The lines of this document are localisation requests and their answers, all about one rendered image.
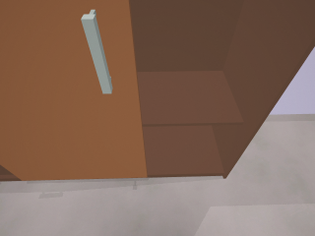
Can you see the handle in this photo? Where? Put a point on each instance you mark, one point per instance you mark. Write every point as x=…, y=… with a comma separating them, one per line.
x=92, y=33

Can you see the wardrobe door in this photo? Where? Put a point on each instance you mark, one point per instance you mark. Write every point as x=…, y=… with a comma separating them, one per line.
x=55, y=122
x=4, y=171

